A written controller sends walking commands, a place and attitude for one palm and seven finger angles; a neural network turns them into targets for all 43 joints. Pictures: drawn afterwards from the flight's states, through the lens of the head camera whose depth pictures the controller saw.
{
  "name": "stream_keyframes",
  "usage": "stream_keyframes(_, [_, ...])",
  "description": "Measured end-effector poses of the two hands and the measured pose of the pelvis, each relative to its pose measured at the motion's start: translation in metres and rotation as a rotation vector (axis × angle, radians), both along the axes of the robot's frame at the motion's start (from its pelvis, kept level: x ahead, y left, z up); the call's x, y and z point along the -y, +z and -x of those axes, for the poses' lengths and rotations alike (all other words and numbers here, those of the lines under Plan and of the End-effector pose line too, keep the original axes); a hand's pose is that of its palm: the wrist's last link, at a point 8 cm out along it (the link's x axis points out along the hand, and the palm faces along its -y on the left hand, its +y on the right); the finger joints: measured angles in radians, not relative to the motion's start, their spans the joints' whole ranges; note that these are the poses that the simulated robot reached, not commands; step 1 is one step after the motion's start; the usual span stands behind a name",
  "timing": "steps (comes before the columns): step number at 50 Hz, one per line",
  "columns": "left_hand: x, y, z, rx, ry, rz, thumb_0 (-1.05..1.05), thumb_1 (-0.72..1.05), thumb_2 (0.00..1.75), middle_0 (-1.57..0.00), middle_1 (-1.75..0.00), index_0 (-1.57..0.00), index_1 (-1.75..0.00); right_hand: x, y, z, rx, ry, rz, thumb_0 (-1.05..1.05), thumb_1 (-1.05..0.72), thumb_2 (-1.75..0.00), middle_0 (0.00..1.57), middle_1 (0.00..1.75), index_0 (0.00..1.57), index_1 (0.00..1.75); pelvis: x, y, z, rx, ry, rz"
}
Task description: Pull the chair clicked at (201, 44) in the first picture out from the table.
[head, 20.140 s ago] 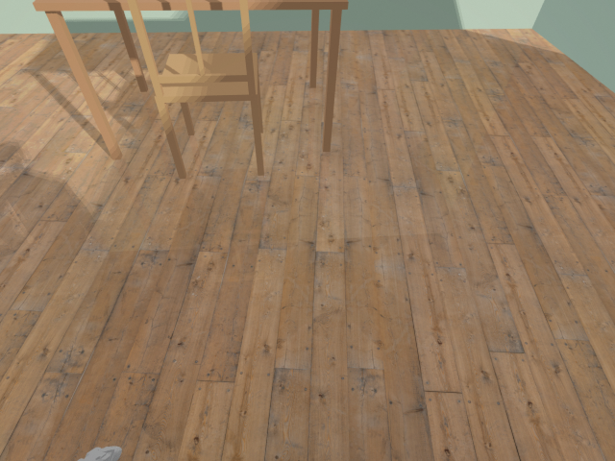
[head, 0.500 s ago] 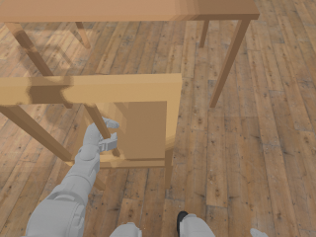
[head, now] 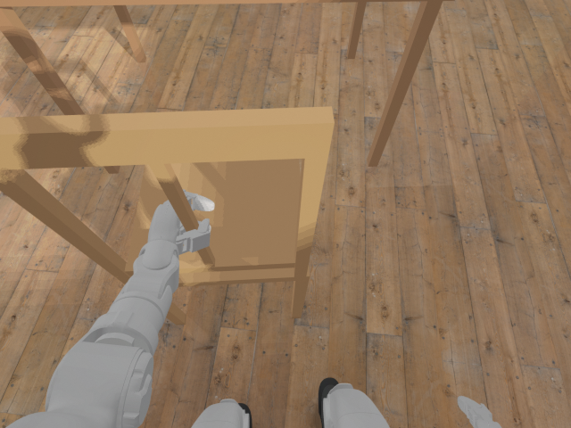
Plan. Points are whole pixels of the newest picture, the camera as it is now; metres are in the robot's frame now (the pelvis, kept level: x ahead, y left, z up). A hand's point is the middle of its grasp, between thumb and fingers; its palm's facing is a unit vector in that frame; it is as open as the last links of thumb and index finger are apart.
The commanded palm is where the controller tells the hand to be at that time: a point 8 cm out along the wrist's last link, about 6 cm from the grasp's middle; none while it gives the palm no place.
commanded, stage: step backward, pulling the chair out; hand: left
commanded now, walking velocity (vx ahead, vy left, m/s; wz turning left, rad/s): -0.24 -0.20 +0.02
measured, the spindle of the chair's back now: (190, 224) +0.41 +0.16 -0.05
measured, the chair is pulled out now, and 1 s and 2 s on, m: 0.46 0.62 0.62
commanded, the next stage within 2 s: stop walking, hand still on the chair in 0.28 s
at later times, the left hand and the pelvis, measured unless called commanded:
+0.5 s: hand (200, 287) +0.31 +0.13 -0.05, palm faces +0.02 -0.98 -0.20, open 5.2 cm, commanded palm +0.29 +0.18 -0.03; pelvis -0.07 -0.01 +0.00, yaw -2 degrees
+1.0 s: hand (195, 332) +0.24 +0.13 -0.05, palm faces +0.02 -0.98 -0.21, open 5.2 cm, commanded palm +0.22 +0.18 -0.03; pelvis -0.03 -0.01 +0.01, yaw -3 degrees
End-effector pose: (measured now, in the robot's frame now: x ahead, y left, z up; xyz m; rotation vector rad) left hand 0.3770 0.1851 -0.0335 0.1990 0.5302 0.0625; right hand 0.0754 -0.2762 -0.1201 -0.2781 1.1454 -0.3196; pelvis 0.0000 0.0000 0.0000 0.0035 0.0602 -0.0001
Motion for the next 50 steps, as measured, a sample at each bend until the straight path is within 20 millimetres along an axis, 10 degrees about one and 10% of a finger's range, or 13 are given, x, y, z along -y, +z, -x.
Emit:
stream_keyframes(24, [0.005,0.004,0.086,-0.001,0.013,0.004,0.05,0.73,0.78,-0.34,-1.30,-0.49,-1.45,0.006,0.006,0.088,0.019,-0.023,-0.009,0.01,-0.90,-0.90,0.20,0.30,0.20,0.30,0.006,0.001,0.068,0.039,-0.029,-0.001])
stream_keyframes(37, [0.008,0.005,0.146,-0.003,0.042,-0.006,0.05,0.70,0.79,-0.37,-1.30,-0.49,-1.45,-0.010,0.009,0.046,0.140,0.025,-0.100,0.01,-0.90,-0.90,0.20,0.30,0.20,0.30,0.020,0.007,0.052,0.074,-0.039,-0.001])
stream_keyframes(50, [0.006,0.005,0.155,-0.007,0.016,-0.007,0.05,0.71,0.80,-0.37,-1.31,-0.49,-1.45,-0.011,0.036,-0.022,0.287,0.052,-0.068,0.01,-0.90,-0.90,0.20,0.30,0.20,0.30,0.013,0.013,0.030,0.086,-0.052,-0.002])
